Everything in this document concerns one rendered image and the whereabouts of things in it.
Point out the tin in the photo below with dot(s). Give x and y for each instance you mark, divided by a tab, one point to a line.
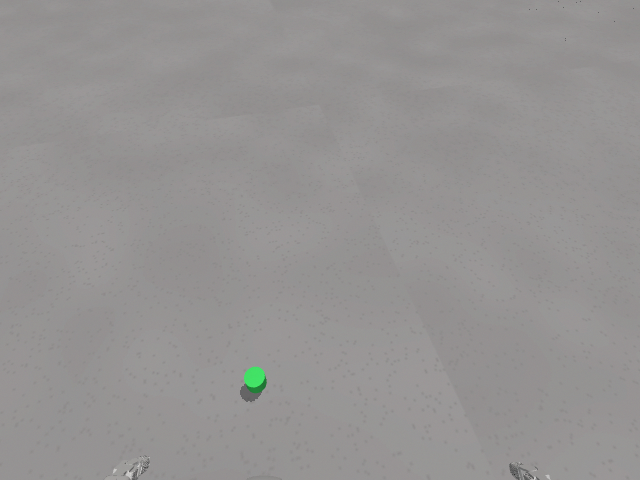
255	379

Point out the right robot hand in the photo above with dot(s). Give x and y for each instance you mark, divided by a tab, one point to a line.
522	471

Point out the left robot hand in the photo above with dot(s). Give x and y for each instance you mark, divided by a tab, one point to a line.
130	470

